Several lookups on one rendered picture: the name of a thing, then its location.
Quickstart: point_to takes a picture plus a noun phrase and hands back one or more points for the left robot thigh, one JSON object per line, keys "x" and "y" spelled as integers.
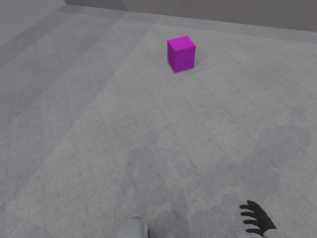
{"x": 134, "y": 228}

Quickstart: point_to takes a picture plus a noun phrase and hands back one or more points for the carton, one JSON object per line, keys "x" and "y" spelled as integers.
{"x": 180, "y": 54}

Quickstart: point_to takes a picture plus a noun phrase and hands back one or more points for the right robot forearm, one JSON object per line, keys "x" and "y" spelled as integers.
{"x": 274, "y": 233}

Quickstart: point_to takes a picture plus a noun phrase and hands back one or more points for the robot left shin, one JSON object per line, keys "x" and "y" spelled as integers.
{"x": 136, "y": 217}

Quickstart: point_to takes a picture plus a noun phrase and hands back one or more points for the robot right hand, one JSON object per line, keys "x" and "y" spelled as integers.
{"x": 262, "y": 220}

